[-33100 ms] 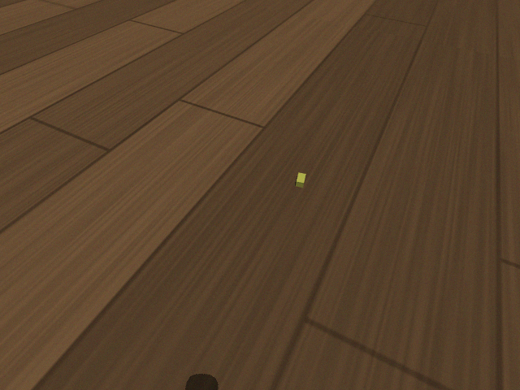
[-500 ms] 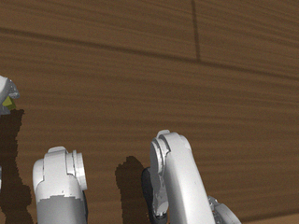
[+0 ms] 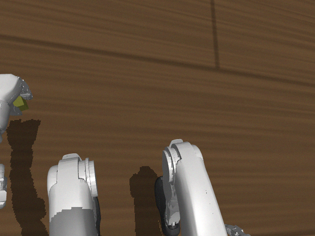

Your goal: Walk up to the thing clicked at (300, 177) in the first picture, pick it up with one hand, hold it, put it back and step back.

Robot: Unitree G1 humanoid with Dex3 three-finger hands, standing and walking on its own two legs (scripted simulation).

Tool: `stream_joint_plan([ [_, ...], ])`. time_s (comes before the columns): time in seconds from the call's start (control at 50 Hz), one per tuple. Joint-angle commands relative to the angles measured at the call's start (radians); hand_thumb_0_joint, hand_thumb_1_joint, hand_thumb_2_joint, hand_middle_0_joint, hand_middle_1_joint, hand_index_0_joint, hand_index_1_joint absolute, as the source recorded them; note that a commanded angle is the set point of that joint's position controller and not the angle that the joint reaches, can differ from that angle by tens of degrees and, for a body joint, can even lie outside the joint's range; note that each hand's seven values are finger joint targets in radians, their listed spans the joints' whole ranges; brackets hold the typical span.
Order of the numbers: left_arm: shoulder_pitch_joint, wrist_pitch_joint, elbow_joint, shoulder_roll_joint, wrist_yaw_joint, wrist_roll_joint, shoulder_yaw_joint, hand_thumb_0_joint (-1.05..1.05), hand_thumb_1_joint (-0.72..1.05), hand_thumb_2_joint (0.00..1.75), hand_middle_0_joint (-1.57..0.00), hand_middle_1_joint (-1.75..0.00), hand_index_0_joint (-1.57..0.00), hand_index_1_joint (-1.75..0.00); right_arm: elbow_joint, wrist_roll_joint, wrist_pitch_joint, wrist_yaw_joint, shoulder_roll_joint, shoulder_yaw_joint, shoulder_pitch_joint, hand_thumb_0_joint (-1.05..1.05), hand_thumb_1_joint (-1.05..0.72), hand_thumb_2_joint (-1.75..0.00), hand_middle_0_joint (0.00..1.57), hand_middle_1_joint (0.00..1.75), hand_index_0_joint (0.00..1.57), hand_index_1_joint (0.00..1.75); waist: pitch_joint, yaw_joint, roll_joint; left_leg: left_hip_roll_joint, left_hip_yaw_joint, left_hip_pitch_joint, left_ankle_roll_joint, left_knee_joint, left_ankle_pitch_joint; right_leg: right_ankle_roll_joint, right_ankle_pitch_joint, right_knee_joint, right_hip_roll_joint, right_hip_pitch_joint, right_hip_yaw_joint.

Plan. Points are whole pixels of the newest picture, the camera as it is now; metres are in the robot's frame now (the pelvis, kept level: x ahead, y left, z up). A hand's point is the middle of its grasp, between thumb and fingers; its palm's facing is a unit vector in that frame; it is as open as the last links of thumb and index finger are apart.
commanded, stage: lift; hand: left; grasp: from above
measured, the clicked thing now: (7, 104) +0.47 +0.33 -0.18
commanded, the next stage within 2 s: hold in 1.52 s
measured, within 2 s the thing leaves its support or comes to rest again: neither
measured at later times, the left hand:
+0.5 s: hand out of the picture +0.39 +0.31 +0.00, palm faces -0.44 -0.08 -0.89, open 5.5 cm
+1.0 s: hand out of the picture +0.34 +0.28 +0.21, palm faces -0.44 -0.10 -0.89, open 5.4 cm
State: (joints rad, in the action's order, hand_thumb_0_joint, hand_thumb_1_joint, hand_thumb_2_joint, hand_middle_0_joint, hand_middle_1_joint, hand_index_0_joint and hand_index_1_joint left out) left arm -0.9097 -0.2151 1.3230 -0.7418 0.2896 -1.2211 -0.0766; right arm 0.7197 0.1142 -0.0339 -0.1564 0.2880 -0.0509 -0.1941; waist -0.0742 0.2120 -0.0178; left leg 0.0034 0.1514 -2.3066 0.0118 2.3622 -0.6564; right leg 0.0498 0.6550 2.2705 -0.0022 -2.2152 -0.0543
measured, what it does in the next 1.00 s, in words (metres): rises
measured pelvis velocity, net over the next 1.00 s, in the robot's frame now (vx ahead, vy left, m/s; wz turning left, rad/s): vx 0.02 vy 0.00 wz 0.09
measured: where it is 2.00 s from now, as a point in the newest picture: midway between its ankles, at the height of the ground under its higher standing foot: (131, 226)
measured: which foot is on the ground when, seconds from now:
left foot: down 0.00-1.00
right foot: down 0.00-1.00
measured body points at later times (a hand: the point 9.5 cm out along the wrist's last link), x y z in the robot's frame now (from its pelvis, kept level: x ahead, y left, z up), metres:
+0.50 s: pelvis +0.00 +0.00 +0.10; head +0.19 +0.05 +0.51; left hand +0.41 +0.31 +0.05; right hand +0.13 -0.26 -0.02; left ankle +0.08 +0.13 -0.31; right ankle +0.11 -0.14 -0.31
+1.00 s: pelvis +0.02 +0.00 +0.28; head +0.11 +0.02 +0.72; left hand +0.36 +0.28 +0.26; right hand +0.16 -0.24 +0.16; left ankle +0.08 +0.13 -0.31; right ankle +0.11 -0.14 -0.31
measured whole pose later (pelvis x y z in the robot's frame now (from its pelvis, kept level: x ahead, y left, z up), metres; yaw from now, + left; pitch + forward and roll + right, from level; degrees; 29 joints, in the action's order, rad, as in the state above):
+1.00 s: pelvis +0.02 +0.00 +0.28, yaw +5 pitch +20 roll -3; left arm -0.34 -0.05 0.70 -0.50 0.05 -0.99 0.13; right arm 0.70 -0.04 0.01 0.04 0.23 0.02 -0.19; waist -0.15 0.06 -0.05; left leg -0.04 0.04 -1.23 0.00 1.41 -0.53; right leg 0.04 0.51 1.36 -0.01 -1.20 -0.01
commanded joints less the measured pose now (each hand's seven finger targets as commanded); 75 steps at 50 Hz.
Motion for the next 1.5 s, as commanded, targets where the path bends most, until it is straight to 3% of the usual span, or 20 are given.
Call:
stream_joint_plan([
  [0.0, -0.293, 0.037, -0.225, -0.265, -0.014, 0.053, -0.034, 0.0, 0.89, 0.15, -1.24, -0.15, -1.27, -0.12, -0.026, -0.023, 0.007, 0.018, 0.238, 0.103, -0.18, 0.0, -0.91, -0.91, 0.2, 0.3, 0.2, 0.3, -0.741, -0.022, -0.296, 0.014, -0.117, 0.579, -0.037, -0.316, 0.142, -0.089, -0.182, -0.266, 0.025, 0.367, -0.077],
  [0.04, -0.263, 0.04, -0.269, -0.28, -0.044, 0.061, -0.046, 0.0, 0.9, 0.17, -1.26, -0.12, -1.28, -0.11, -0.033, -0.033, 0.015, 0.026, 0.24, 0.116, -0.181, 0.0, -0.91, -0.9, 0.2, 0.3, 0.2, 0.3, -0.737, -0.041, -0.282, 0.014, -0.11, 0.597, -0.038, -0.343, 0.124, -0.09, -0.164, -0.283, 0.021, 0.373, -0.074],
  [0.22, -0.173, 0.033, -0.493, -0.22, -0.125, 0.122, -0.023, 0.0, 0.86, 0.2, -1.22, -0.17, -1.24, -0.15, -0.078, -0.066, 0.038, 0.054, 0.216, 0.141, -0.158, 0.0, -0.91, -0.9, 0.2, 0.3, 0.2, 0.3, -0.74, -0.06, -0.236, 0.01, -0.098, 0.669, -0.043, -0.454, 0.084, -0.084, -0.124, -0.391, 0.017, 0.45, -0.053],
  [0.26, -0.1, 0.04, -0.495, -0.193, -0.142, 0.134, -0.011, 0.0, 0.85, 0.2, -1.21, -0.19, -1.24, -0.16, -0.09, -0.073, 0.042, 0.061, 0.211, 0.146, -0.149, 0.0, -0.91, -0.9, 0.2, 0.3, 0.2, 0.3, -0.716, -0.072, -0.205, 0.007, -0.089, 0.688, -0.043, -0.494, 0.06, -0.084, -0.103, -0.421, 0.021, 0.468, -0.05],
  [0.38, -0.041, 0.064, -0.668, -0.161, -0.167, 0.17, -0.002, 0.0, 0.88, 0.22, -1.22, -0.2, -1.25, -0.18, -0.115, -0.096, 0.052, 0.084, 0.201, 0.157, -0.127, 0.0, -0.91, -0.9, 0.2, 0.3, 0.2, 0.3, -0.763, -0.093, -0.233, -0.002, -0.072, 0.847, -0.034, -0.6, 0.124, -0.08, -0.171, -0.484, 0.015, 0.563, -0.044],
  [0.46, 0.027, 0.092, -0.717, -0.146, -0.176, 0.189, -0.008, 0.0, 0.87, 0.19, -1.22, -0.18, -1.24, -0.15, -0.121, -0.104, 0.058, 0.103, 0.191, 0.162, -0.103, 0.0, -0.9, -0.9, 0.2, 0.3, 0.2, 0.3, -0.731, -0.102, -0.205, -0.006, -0.061, 0.925, -0.031, -0.683, 0.117, -0.077, -0.163, -0.555, 0.013, 0.624, -0.037],
  [0.5, 0.037, 0.103, -0.762, -0.12, -0.185, 0.194, 0.018, 0.0, 0.85, 0.21, -1.2, -0.19, -1.22, -0.17, -0.13, -0.109, 0.059, 0.114, 0.18, 0.161, -0.091, 0.0, -0.91, -0.9, 0.2, 0.3, 0.2, 0.3, -0.741, -0.099, -0.213, -0.009, -0.071, 0.976, -0.031, -0.716, 0.124, -0.076, -0.17, -0.599, 0.017, 0.675, -0.03],
  [0.58, 0.129, 0.132, -0.806, -0.115, -0.199, 0.217, 0.018, 0.0, 0.89, 0.19, -1.22, -0.19, -1.25, -0.16, -0.141, -0.119, 0.062, 0.135, 0.161, 0.152, -0.063, 0.0, -0.9, -0.9, 0.2, 0.3, 0.2, 0.3, -0.704, -0.117, -0.164, -0.008, -0.094, 1.039, -0.035, -0.801, 0.128, -0.071, -0.164, -0.72, 0.02, 0.803, -0.014],
  [0.68, 0.181, 0.154, -0.869, -0.057, -0.21, 0.232, 0.049, 0.0, 0.89, 0.18, -1.23, -0.16, -1.25, -0.13, -0.135, -0.13, 0.058, 0.162, 0.149, 0.144, -0.04, 0.0, -0.9, -0.9, 0.2, 0.3, 0.2, 0.3, -0.648, -0.12, -0.163, -0.02, -0.08, 1.164, -0.027, -0.934, 0.125, -0.068, -0.171, -0.816, 0.02, 0.903, -0.007],
  [0.74, 0.213, 0.165, -0.877, -0.058, -0.204, 0.234, 0.044, 0.0, 0.89, 0.19, -1.24, -0.15, -1.25, -0.13, -0.13, -0.138, 0.054, 0.177, 0.135, 0.135, -0.028, 0.0, -0.9, -0.9, 0.2, 0.3, 0.2, 0.3, -0.603, -0.126, -0.128, -0.019, -0.087, 1.211, -0.029, -1.008, 0.105, -0.068, -0.15, -0.903, 0.024, 0.997, 0.004],
  [0.8, 0.268, 0.173, -0.814, -0.006, -0.205, 0.229, 0.083, 0.0, 0.87, 0.19, -1.23, -0.15, -1.24, -0.13, -0.12, -0.143, 0.043, 0.192, 0.122, 0.126, -0.016, 0.0, -0.9, -0.9, 0.2, 0.3, 0.2, 0.3, -0.496, -0.123, -0.101, -0.02, -0.085, 1.253, -0.026, -1.089, 0.088, -0.067, -0.134, -0.98, 0.029, 1.049, 0.01],
  [0.88, 0.267, 0.168, -0.813, 0.008, -0.204, 0.244, 0.092, 0.0, 0.86, 0.18, -1.22, -0.13, -1.24, -0.12, -0.113, -0.147, 0.021, 0.209, 0.113, 0.124, -0.016, 0.0, -0.9, -0.9, 0.2, 0.3, 0.2, 0.3, -0.449, -0.13, -0.079, -0.017, -0.098, 1.311, -0.028, -1.174, 0.076, -0.066, -0.109, -1.099, 0.029, 1.161, 0.036],
  [0.92, 0.274, 0.165, -0.797, 0.039, -0.203, 0.235, 0.119, 0.0, 0.82, 0.16, -1.19, -0.14, -1.21, -0.12, -0.11, -0.15, 0.011, 0.214, 0.111, 0.122, -0.016, 0.0, -0.9, -0.9, 0.2, 0.3, 0.2, 0.3, -0.421, -0.13, -0.088, -0.018, -0.089, 1.361, -0.022, -1.227, 0.072, -0.068, -0.113, -1.132, 0.031, 1.181, 0.036],
  [0.96, 0.29, 0.164, -0.788, 0.041, -0.189, 0.229, 0.113, 0.0, 0.84, 0.12, -1.19, -0.14, -1.21, -0.11, -0.107, -0.151, 0.002, 0.217, 0.109, 0.123, -0.02, 0.0, -0.9, -0.9, 0.2, 0.3, 0.2, 0.3, -0.417, -0.143, -0.074, -0.017, -0.085, 1.406, -0.019, -1.268, 0.087, -0.07, -0.122, -1.175, 0.034, 1.232, 0.039],
  [1.06, 0.242, 0.171, -0.751, 0.074, -0.154, 0.216, 0.142, 0.0, 0.8, 0.16, -1.16, -0.16, -1.18, -0.14, -0.082, -0.151, -0.013, 0.222, 0.102, 0.125, -0.046, 0.0, -0.9, -0.9, 0.2, 0.3, 0.2, 0.3, -0.389, -0.131, -0.077, -0.011, -0.109, 1.511, -0.014, -1.345, 0.186, -0.067, -0.206, -1.279, 0.036, 1.336, 0.047],
  [1.2, 0.255, 0.196, -0.672, 0.097, -0.119, 0.213, 0.159, 0.0, 0.82, 0.21, -1.2, -0.15, -1.21, -0.14, -0.072, -0.151, -0.017, 0.218, 0.1, 0.131, -0.058, 0.0, -0.9, -0.9, 0.2, 0.3, 0.2, 0.3, -0.348, -0.15, -0.069, -0.012, -0.121, 1.65, -0.007, -1.471, 0.278, -0.064, -0.286, -1.39, 0.036, 1.473, 0.046],
  [1.24, 0.256, 0.201, -0.673, 0.091, -0.115, 0.213, 0.152, 0.0, 0.81, 0.22, -1.2, -0.15, -1.2, -0.14, -0.071, -0.149, -0.015, 0.218, 0.099, 0.131, -0.062, 0.0, -0.9, -0.9, 0.2, 0.3, 0.2, 0.3, -0.352, -0.163, -0.054, -0.007, -0.132, 1.682, -0.009, -1.495, 0.315, -0.064, -0.315, -1.422, 0.036, 1.526, 0.047],
  [1.28, 0.233, 0.203, -0.674, 0.114, -0.116, 0.224, 0.172, 0.0, 0.84, 0.22, -1.22, -0.15, -1.23, -0.14, -0.076, -0.149, -0.015, 0.216, 0.093, 0.129, -0.057, 0.0, -0.9, -0.9, 0.2, 0.3, 0.2, 0.3, -0.333, -0.153, -0.06, -0.005, -0.135, 1.708, -0.009, -1.526, 0.327, -0.062, -0.329, -1.454, 0.035, 1.553, 0.049],
  [1.36, 0.274, 0.205, -0.66, 0.137, -0.122, 0.226, 0.184, 0.0, 0.8, 0.2, -1.2, -0.12, -1.2, -0.12, -0.076, -0.152, -0.013, 0.214, 0.093, 0.133, -0.057, 0.0, -0.9, -0.9, 0.2, 0.3, 0.2, 0.3, -0.319, -0.161, -0.043, -0.005, -0.137, 1.773, -0.006, -1.575, 0.379, -0.061, -0.373, -1.5, 0.035, 1.604, 0.051],
  [1.48, 0.276, 0.213, -0.644, 0.144, -0.127, 0.231, 0.187, 0.0, 0.82, 0.21, -1.22, -0.1, -1.22, -0.1, -0.074, -0.152, -0.004, 0.213, 0.096, 0.138, -0.065, 0.0, -0.9, -0.9, 0.2, 0.3, 0.2, 0.3, -0.289, -0.156, 0.009, 0.002, -0.155, 1.83, -0.015, -1.625, 0.441, -0.051, -0.441, -1.581, 0.027, 1.696, 0.064],
])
